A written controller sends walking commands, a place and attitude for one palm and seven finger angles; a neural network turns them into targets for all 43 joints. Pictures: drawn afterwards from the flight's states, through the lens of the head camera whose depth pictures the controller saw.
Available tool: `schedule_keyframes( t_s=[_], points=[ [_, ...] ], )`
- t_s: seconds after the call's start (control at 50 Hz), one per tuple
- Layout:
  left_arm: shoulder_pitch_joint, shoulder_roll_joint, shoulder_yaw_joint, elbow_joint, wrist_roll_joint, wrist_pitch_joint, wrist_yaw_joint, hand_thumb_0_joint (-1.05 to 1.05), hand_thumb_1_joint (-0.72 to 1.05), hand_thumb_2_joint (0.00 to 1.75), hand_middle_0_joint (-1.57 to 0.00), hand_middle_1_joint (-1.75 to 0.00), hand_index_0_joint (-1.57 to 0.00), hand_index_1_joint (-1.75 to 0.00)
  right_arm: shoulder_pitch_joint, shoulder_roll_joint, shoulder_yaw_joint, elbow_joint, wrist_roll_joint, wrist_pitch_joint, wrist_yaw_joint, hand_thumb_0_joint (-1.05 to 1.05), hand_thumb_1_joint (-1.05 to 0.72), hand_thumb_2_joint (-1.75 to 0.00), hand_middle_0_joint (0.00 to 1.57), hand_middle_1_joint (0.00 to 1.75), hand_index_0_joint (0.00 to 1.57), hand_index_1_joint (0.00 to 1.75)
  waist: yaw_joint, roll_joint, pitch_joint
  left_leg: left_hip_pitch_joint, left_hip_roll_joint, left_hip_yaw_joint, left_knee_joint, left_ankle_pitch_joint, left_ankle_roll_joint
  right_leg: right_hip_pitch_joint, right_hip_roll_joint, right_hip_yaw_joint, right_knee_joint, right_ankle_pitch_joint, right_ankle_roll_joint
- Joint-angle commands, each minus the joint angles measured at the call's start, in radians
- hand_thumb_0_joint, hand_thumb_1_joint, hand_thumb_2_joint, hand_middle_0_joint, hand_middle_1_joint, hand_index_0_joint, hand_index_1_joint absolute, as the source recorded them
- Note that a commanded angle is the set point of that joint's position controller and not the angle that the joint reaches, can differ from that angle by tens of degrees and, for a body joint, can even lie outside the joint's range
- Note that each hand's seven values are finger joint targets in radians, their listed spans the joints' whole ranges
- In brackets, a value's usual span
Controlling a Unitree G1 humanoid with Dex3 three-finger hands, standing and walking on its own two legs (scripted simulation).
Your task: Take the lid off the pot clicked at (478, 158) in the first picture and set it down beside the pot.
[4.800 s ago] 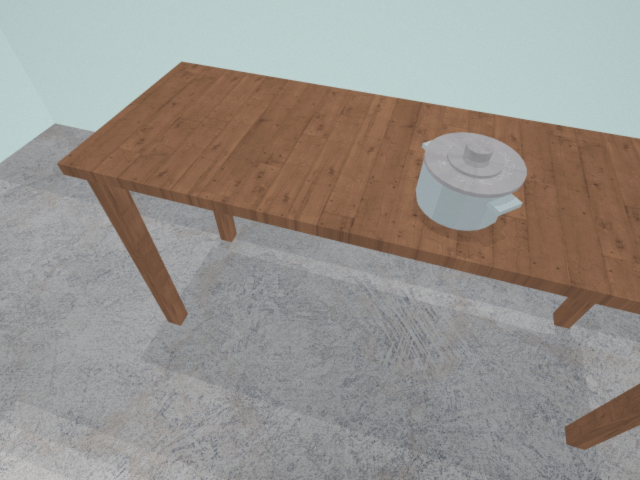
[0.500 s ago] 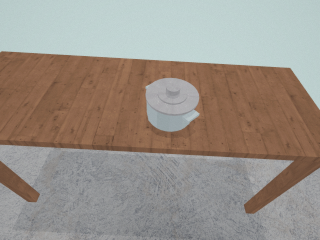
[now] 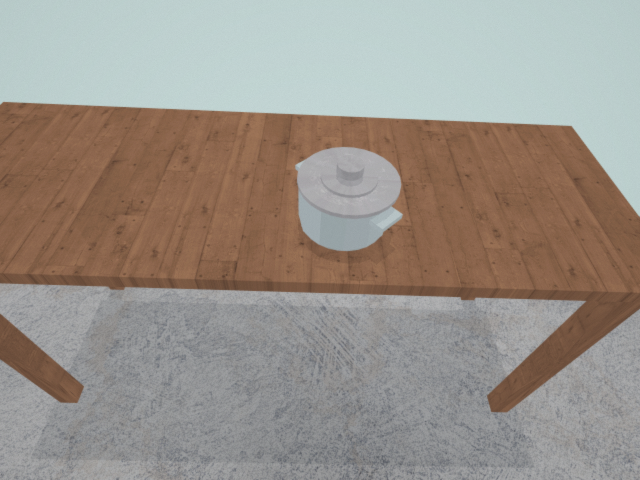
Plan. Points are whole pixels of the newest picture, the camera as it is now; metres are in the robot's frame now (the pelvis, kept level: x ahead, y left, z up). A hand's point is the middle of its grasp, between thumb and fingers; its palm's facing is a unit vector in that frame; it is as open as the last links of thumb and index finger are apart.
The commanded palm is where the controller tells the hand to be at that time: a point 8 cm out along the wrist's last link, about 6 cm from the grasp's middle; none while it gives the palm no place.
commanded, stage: look again from close up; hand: left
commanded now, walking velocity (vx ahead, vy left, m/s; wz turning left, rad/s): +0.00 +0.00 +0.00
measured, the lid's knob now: (350, 167) +0.57 -0.01 +0.07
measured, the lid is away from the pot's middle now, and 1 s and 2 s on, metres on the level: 0.00 0.00 0.00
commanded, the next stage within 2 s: shuffle to correct the standing spot in 0.28 s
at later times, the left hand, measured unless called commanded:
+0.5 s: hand out of the picture -0.02 +0.15 -0.18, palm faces +0.02 -0.99 -0.17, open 7.3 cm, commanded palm none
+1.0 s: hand out of the picture +0.03 +0.10 -0.20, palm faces +0.09 -0.99 -0.12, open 7.4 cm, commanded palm none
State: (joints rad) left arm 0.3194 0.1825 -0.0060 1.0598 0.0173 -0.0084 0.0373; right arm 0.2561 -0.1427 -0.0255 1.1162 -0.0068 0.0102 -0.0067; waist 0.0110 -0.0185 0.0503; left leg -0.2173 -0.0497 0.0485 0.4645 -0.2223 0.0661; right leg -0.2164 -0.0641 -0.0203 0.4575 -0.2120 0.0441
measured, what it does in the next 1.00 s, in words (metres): shifts its weight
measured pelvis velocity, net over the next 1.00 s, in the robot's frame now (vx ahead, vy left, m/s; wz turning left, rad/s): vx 0.08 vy -0.05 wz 0.02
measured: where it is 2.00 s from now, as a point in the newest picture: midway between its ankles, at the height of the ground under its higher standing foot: outside the picture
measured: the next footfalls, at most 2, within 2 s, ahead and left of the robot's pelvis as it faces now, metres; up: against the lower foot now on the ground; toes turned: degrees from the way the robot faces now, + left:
right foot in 1.26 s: +0.21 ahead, -0.26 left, +0.00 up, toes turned +0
left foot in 1.42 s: +0.17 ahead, -0.03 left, +0.00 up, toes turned +8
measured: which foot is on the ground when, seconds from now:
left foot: down 0.00-1.00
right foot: down 0.00-1.00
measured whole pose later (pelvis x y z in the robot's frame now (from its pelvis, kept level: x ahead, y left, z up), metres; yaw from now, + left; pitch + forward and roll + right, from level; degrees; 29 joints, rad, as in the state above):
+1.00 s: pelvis +0.08 -0.05 -0.02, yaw +1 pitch +1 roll +0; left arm 0.37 0.14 0.05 1.08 0.03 0.00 0.02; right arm 0.25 -0.11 -0.05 1.13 -0.02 -0.01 -0.04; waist 0.02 -0.07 0.04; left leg -0.23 0.03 0.04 0.63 -0.42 -0.02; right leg -0.23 0.00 -0.07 0.64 -0.42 -0.04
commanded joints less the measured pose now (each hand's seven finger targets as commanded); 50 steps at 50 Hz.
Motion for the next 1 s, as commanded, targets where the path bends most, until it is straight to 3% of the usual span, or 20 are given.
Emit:
schedule_keyframes(
  t_s=[0.0, 0.16, 0.28, 0.36, 0.44, 0.5, 0.58, 0.7, 0.78, 0.82, 0.86, 0.9, 0.92, 0.94, 0.96, 0.98],
  points=[
    [0.073, 0.089, 0.019, -0.029, 0.001, -0.012, 0.008, 0.0, 0.9, 0.9, -0.2, -0.3, -0.2, -0.3, 0.018, -0.101, -0.017, -0.051, 0.001, -0.024, -0.004, 0.0, -0.9, -0.9, 0.2, 0.3, 0.2, 0.3, 0.001, 0.038, 0.022, -0.024, 0.137, -0.175, -0.159, -0.097, -0.016, -0.051, -0.043, 0.042, -0.072, -0.029, -0.066],
    [0.097, 0.071, 0.019, -0.005, 0.002, -0.016, 0.008, 0.0, 0.9, 0.9, -0.2, -0.3, -0.2, -0.3, 0.037, -0.079, -0.016, -0.035, 0.002, -0.026, -0.007, 0.0, -0.9, -0.9, 0.2, 0.3, 0.2, 0.3, -0.001, 0.044, 0.036, -0.024, 0.131, -0.164, -0.155, -0.097, -0.019, -0.067, -0.046, 0.056, -0.078, -0.026, -0.071],
    [0.098, 0.073, 0.02, 0.007, 0.001, -0.019, 0.008, 0.0, 0.9, 0.9, -0.2, -0.3, -0.2, -0.3, 0.052, -0.067, -0.014, -0.026, 0.003, -0.03, -0.008, 0.0, -0.9, -0.9, 0.2, 0.3, 0.2, 0.3, -0.004, 0.001, 0.012, 0.008, 0.13, -0.146, -0.131, -0.024, -0.018, -0.064, -0.053, 0.064, -0.083, 0.005, -0.073],
    [0.097, 0.066, 0.019, 0.009, 0.001, -0.02, 0.008, 0.0, 0.9, 0.9, -0.2, -0.3, -0.2, -0.3, 0.054, -0.063, -0.013, -0.018, 0.002, -0.029, -0.008, 0.0, -0.9, -0.9, 0.2, 0.3, 0.2, 0.3, -0.005, 0.017, 0.036, -0.008, 0.122, -0.143, -0.129, -0.045, -0.023, -0.077, -0.053, 0.079, -0.091, -0.021, -0.075],
    [0.098, 0.052, 0.021, 0.014, 0.004, -0.012, 0.001, 0.0, 0.9, 0.9, -0.2, -0.3, -0.2, -0.3, 0.058, -0.068, -0.02, -0.016, -0.006, -0.024, -0.011, 0.0, -0.9, -0.9, 0.2, 0.3, 0.2, 0.3, -0.011, 0.039, 0.064, -0.033, 0.147, -0.179, -0.179, -0.238, -0.017, -0.105, -0.022, 0.05, -0.083, -0.146, -0.068],
    [0.102, 0.047, 0.026, 0.006, 0.007, -0.006, -0.007, 0.0, 0.9, 0.9, -0.2, -0.3, -0.2, -0.3, 0.062, -0.091, -0.031, -0.024, -0.01, -0.021, -0.013, 0.0, -0.9, -0.9, 0.2, 0.3, 0.2, 0.3, -0.01, 0.082, 0.065, -0.067, 0.187, -0.227, -0.229, -0.349, 0.001, -0.099, 0.004, 0.004, -0.025, -0.16, -0.066],
    [0.124, 0.048, 0.032, 0.005, 0.009, -0.007, -0.012, 0.0, 0.9, 0.9, -0.2, -0.3, -0.2, -0.3, 0.066, -0.086, -0.038, -0.03, -0.01, -0.023, -0.013, 0.0, -0.9, -0.9, 0.2, 0.3, 0.2, 0.3, -0.001, 0.056, 0.069, -0.11, 0.193, -0.246, -0.216, -0.321, 0.015, -0.056, -0.001, -0.011, -0.014, -0.112, -0.07],
    [0.134, 0.054, 0.047, -0.003, 0.004, -0.009, -0.014, 0.0, 0.9, 0.9, -0.2, -0.3, -0.2, -0.3, 0.09, -0.061, -0.039, -0.025, -0.011, -0.028, -0.022, 0.0, -0.9, -0.9, 0.2, 0.3, 0.2, 0.3, -0.011, 0.0, 0.053, -0.075, 0.147, -0.152, -0.064, -0.132, 0.002, -0.063, -0.038, 0.051, -0.055, -0.072, -0.101],
    [0.155, 0.073, 0.061, 0.0, 0.002, -0.01, -0.014, 0.0, 0.9, 0.9, -0.2, -0.3, -0.2, -0.3, 0.091, -0.038, -0.035, -0.019, -0.008, -0.034, -0.027, 0.0, -0.9, -0.9, 0.2, 0.3, 0.2, 0.3, -0.005, -0.07, -0.007, -0.087, 0.111, -0.063, 0.082, 0.015, -0.013, 0.023, -0.071, 0.098, -0.062, 0.031, -0.137],
    [0.171, 0.083, 0.071, 0.005, 0.006, -0.007, -0.012, 0.0, 0.9, 0.9, -0.2, -0.3, -0.2, -0.3, 0.069, -0.035, -0.037, -0.022, -0.009, -0.032, -0.032, 0.0, -0.9, -0.9, 0.2, 0.3, 0.2, 0.3, 0.002, -0.116, 0.002, -0.142, 0.075, -0.008, 0.204, -0.01, -0.03, 0.058, -0.12, 0.163, -0.076, 0.11, -0.18],
    [0.163, 0.086, 0.077, -0.001, 0.011, -0.003, -0.009, 0.0, 0.9, 0.9, -0.2, -0.3, -0.2, -0.3, 0.045, -0.032, -0.039, -0.027, -0.008, -0.027, -0.037, 0.0, -0.9, -0.9, 0.2, 0.3, 0.2, 0.3, 0.003, -0.136, 0.02, -0.185, 0.071, 0.004, 0.247, -0.167, -0.041, 0.081, -0.152, 0.197, -0.058, 0.202, -0.236],
    [0.147, 0.085, 0.077, -0.01, 0.014, -0.001, -0.008, 0.0, 0.9, 0.9, -0.2, -0.3, -0.2, -0.3, 0.028, -0.027, -0.037, -0.035, -0.008, -0.029, -0.036, 0.0, -0.9, -0.9, 0.2, 0.3, 0.2, 0.3, -0.003, -0.088, 0.025, -0.139, 0.077, 0.007, 0.176, -0.166, -0.041, 0.046, -0.15, 0.185, -0.021, 0.245, -0.241],
    [0.123, 0.086, 0.076, -0.017, 0.013, 0.002, -0.008, 0.0, 0.9, 0.9, -0.2, -0.3, -0.2, -0.3, 0.047, -0.023, -0.036, -0.027, -0.008, -0.031, -0.036, 0.0, -0.9, -0.9, 0.2, 0.3, 0.2, 0.3, -0.019, -0.064, 0.023, -0.06, 0.086, 0.005, 0.096, -0.087, -0.037, -0.007, -0.125, 0.148, 0.013, 0.246, -0.213],
    [0.09, 0.071, 0.074, -0.029, 0.009, 0.005, -0.01, 0.0, 0.9, 0.9, -0.2, -0.3, -0.2, -0.3, 0.085, -0.033, -0.036, -0.013, -0.011, -0.036, -0.037, 0.0, -0.9, -0.9, 0.2, 0.3, 0.2, 0.3, -0.043, -0.003, 0.033, 0.046, 0.129, -0.042, 0.003, 0.046, -0.018, -0.092, -0.066, 0.08, 0.088, 0.221, -0.166],
    [0.071, 0.047, 0.072, -0.05, 0.009, 0.001, -0.016, 0.0, 0.9, 0.9, -0.2, -0.3, -0.2, -0.3, 0.161, -0.096, -0.051, 0.013, -0.018, -0.044, -0.044, 0.0, -0.9, -0.9, 0.2, 0.3, 0.2, 0.3, -0.071, 0.195, -0.003, 0.198, 0.264, -0.218, -0.044, 0.28, 0.043, -0.214, 0.023, -0.018, 0.262, 0.133, -0.102],
    [0.019, 0.042, 0.069, -0.082, 0.002, -0.007, -0.017, 0.0, 0.9, 0.9, -0.2, -0.3, -0.2, -0.3, 0.264, -0.16, -0.073, 0.036, -0.025, -0.043, -0.051, 0.0, -0.9, -0.9, 0.2, 0.3, 0.2, 0.3, -0.112, 0.342, -0.025, 0.342, 0.435, -0.413, -0.082, 0.552, 0.136, -0.394, 0.081, -0.081, 0.466, -0.231, -0.067]
  ],
)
